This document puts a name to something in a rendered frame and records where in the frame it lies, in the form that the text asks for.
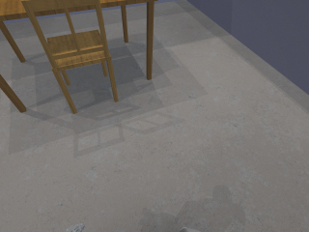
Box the table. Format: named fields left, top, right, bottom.
left=0, top=0, right=158, bottom=113

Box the chair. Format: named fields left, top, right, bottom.
left=21, top=0, right=119, bottom=114

